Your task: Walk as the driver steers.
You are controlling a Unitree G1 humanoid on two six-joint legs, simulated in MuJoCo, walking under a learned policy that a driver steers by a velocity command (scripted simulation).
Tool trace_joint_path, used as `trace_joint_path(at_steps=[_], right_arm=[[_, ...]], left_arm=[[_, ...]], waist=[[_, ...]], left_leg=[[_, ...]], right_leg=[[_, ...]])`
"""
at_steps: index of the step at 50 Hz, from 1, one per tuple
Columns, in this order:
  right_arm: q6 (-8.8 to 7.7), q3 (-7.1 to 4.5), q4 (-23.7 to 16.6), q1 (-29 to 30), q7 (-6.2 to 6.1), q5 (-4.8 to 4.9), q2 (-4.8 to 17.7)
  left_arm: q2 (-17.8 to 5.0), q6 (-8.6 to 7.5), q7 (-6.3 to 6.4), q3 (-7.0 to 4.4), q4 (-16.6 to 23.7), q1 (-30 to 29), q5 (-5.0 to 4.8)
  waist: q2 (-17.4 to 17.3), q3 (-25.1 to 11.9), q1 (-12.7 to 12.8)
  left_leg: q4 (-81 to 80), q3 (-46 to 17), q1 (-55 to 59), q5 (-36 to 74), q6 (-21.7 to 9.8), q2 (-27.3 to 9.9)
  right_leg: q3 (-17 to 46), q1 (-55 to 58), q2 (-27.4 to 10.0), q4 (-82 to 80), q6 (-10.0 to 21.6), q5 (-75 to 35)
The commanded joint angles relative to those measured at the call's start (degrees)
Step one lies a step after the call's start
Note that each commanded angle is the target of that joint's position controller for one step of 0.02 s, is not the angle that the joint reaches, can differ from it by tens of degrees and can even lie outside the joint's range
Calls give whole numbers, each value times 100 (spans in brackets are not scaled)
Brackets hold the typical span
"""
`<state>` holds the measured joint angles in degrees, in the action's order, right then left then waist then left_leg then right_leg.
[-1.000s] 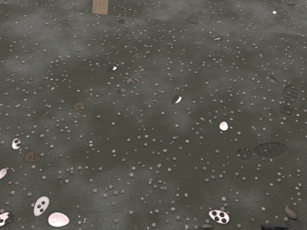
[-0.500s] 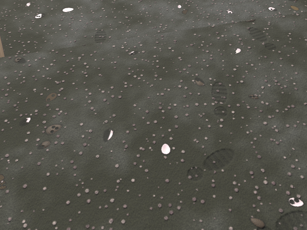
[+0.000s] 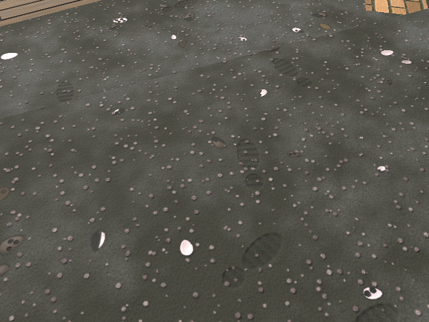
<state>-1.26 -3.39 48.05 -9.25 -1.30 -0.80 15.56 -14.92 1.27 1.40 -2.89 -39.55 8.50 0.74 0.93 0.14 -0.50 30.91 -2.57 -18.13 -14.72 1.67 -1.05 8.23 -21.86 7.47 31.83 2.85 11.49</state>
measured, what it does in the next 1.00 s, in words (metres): stands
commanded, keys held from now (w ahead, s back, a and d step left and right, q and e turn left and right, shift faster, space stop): no key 1.00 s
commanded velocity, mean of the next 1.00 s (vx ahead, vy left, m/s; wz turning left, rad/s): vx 0.01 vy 0.00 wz -0.04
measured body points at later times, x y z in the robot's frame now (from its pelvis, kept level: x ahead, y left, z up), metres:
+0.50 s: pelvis +0.03 +0.01 +0.00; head +0.04 +0.01 +0.45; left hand +0.16 +0.26 -0.11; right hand +0.13 -0.25 -0.12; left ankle +0.01 +0.14 -0.73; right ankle +0.04 -0.10 -0.73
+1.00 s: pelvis +0.03 +0.02 +0.00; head +0.03 +0.02 +0.45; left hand +0.13 +0.27 -0.13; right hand +0.08 -0.24 -0.14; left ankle +0.01 +0.14 -0.73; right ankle +0.04 -0.10 -0.73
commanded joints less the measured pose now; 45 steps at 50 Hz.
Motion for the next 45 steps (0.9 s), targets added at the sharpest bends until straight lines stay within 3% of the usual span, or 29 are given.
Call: trace_joint_path(at_steps=[1, 2, 5, 6, 7, 8, 9, 14, 30, 45], right_arm=[[-78, -164, -303, 73, 32, -161, 947], [-92, -84, -416, 335, 33, -116, 659], [-118, -98, -360, 303, 18, 45, 753], [-124, -64, -334, 235, 26, 23, 688], [-129, -42, -292, -3, 44, -11, 623], [-131, -35, -300, -17, 63, -20, 645], [-126, -34, -312, 34, 67, -19, 661], [-81, 14, -288, -83, 25, 21, 536], [-41, 54, 106, -138, 9, 34, 474], [-40, 87, 614, -380, -51, 46, 427]], left_arm=[[-557, -123, -23, -145, 370, 383, 14], [-745, -145, -32, -185, 355, 201, 42], [-493, -46, -71, -152, 326, -28, 67], [-408, -21, -94, -128, 310, -7, 60], [-468, 4, -102, -134, 313, -77, 45], [-555, 11, -109, -172, 251, 48, 17], [-509, -2, -113, -163, 243, 67, -1], [-483, -114, -97, -140, 134, 46, 25], [-423, -146, -7, -106, -244, 119, -17], [-379, -151, 42, -91, -954, 147, -46]], waist=[[-1582, -439, 346], [-1330, -389, 271], [-1071, -352, 177], [-983, -344, 190], [-805, -328, 55], [-532, -262, 47], [-487, -191, 71], [84, -223, -60], [-62, -110, -21], [-61, 62, -24]], left_leg=[[-1104, -1748, 617, 2129, -1309, -1746], [-1166, -1677, 469, 1825, -1335, -1638], [-948, -1051, 451, 1132, -764, -1035], [-873, -861, 304, 935, -608, -855], [-854, -684, 67, 527, -461, -653], [-819, -428, 103, 174, -342, -474], [-680, -310, 159, 84, -271, -385], [-314, -79, 438, 509, -254, -229], [-445, -38, 480, 469, -182, -149], [-632, -8, 441, 269, -210, -87]], right_leg=[[-100, -166, -290, 312, -109, 1283], [-131, 102, -477, 421, -214, 1165], [-181, 651, -622, -222, -242, -8], [-136, 950, -685, -357, -205, -377], [-71, 1209, -729, -335, -126, -579], [-46, 1074, -729, -287, -25, -539], [-13, 973, -756, -331, 43, -538], [180, 788, -886, -481, 62, -728], [126, 959, -862, -480, 15, -747], [-17, 1034, -781, -593, -68, -631]])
